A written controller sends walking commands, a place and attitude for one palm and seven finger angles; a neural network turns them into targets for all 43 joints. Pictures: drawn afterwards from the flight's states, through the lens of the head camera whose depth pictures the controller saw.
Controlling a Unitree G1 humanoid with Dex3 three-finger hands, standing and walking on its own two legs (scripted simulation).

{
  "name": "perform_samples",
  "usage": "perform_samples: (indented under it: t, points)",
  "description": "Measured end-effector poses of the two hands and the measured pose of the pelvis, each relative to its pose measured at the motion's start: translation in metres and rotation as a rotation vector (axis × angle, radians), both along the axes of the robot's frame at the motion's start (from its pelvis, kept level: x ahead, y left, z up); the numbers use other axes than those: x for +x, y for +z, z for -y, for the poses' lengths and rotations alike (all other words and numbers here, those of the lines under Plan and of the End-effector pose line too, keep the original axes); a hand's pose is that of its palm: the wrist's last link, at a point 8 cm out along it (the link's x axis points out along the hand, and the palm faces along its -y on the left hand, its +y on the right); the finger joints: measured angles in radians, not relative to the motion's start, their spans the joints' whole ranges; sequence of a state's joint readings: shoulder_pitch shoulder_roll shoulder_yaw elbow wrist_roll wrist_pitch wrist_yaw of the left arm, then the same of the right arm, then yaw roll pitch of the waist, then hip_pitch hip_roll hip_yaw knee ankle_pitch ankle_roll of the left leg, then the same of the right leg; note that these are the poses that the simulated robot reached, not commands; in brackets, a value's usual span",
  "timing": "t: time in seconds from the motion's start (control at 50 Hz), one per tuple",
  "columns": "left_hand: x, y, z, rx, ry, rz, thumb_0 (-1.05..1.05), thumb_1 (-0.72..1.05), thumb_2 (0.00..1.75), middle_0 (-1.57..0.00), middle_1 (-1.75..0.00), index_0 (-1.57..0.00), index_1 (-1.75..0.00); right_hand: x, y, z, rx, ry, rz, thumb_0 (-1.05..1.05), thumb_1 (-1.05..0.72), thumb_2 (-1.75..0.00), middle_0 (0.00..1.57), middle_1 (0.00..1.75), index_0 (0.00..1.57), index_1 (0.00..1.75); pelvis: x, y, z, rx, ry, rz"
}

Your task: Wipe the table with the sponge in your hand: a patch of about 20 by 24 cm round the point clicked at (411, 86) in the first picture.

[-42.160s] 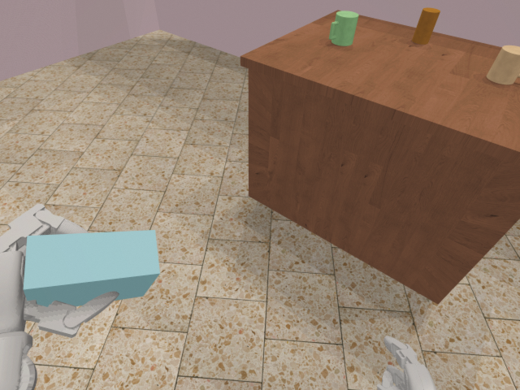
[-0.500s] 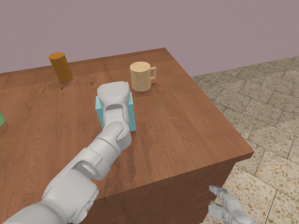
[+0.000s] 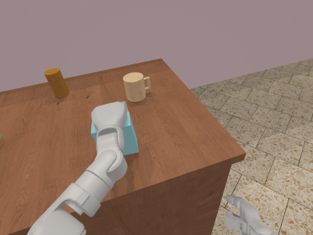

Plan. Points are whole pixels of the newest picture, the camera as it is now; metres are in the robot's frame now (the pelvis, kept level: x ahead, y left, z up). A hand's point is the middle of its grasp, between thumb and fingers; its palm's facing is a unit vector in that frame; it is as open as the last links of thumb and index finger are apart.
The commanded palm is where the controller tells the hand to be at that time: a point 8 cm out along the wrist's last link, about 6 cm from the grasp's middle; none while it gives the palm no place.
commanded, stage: wipe back along the third lane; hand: left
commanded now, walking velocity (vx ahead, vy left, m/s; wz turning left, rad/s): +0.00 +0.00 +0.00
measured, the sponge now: (118, 140) +0.36 +0.16 +0.08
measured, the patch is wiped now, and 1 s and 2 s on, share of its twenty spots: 1.00 1.00 1.00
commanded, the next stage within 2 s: slide back across to the middle lane in 0.40 s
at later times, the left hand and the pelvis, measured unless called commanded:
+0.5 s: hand (120, 142) +0.31 +0.13 +0.13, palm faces +0.14 -0.11 -0.98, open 9.8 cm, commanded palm +0.26 +0.13 +0.15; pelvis -0.01 -0.03 +0.00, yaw -1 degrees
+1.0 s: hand (103, 148) +0.28 +0.16 +0.14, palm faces +0.18 -0.24 -0.95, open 9.8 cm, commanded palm +0.24 +0.18 +0.19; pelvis -0.01 -0.03 +0.00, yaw -3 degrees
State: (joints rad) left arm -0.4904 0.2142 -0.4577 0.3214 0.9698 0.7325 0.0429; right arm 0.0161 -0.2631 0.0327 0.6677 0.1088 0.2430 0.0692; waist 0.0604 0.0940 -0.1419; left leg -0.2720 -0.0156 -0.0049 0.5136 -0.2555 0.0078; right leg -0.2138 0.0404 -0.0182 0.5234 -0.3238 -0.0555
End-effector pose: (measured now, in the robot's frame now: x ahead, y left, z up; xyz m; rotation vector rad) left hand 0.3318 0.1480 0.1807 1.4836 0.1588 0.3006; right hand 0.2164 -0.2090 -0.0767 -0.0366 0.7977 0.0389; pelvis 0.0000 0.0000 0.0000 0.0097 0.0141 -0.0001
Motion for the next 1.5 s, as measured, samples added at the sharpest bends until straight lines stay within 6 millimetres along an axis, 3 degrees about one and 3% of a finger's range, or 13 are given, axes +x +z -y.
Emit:
perform_samples:
  t: [0.28,0.58,0.9,1.28,1.5]
  points:
    - [-0.034,-0.001,0.017,-0.018,-0.018,0.025,0.02,-0.46,1.09,-0.68,-1.48,-0.72,-1.42,0.011,0.016,0.015,0.02,0.011,0.105,0.01,-0.91,-0.9,0.2,0.3,0.2,0.3,-0.008,0.0,0.022,0.011,-0.01,0.034]
    - [-0.054,-0.002,0.019,-0.07,-0.036,0.057,0.02,-0.46,1.09,-0.67,-1.48,-0.72,-1.42,0.004,0.013,0.033,0.009,-0.013,0.109,0.01,-0.91,-0.9,0.2,0.3,0.2,0.3,-0.008,-0.001,0.032,0.015,-0.028,0.046]
    - [-0.076,0.006,-0.005,-0.187,-0.039,0.083,0.0,-0.48,1.09,-0.7,-1.45,-0.75,-1.38,0.0,0.019,0.042,-0.046,-0.059,0.139,0.01,-0.91,-0.9,0.2,0.3,0.2,0.3,-0.011,-0.001,0.033,0.015,-0.053,0.062]
    - [-0.091,0.008,-0.052,-0.111,0.048,0.021,-0.02,-0.5,1.09,-0.74,-1.41,-0.78,-1.35,-0.009,0.016,0.032,-0.083,-0.048,0.167,0.01,-0.91,-0.9,0.2,0.3,0.2,0.3,-0.022,0.0,0.025,0.008,-0.038,0.073]
    - [-0.071,0.005,-0.061,-0.032,0.049,-0.037,-0.03,-0.51,1.09,-0.75,-1.39,-0.8,-1.33,-0.018,0.008,0.021,-0.096,-0.042,0.143,0.01,-0.9,-0.9,0.2,0.3,0.2,0.3,-0.028,0.001,0.018,0.006,-0.025,0.066]
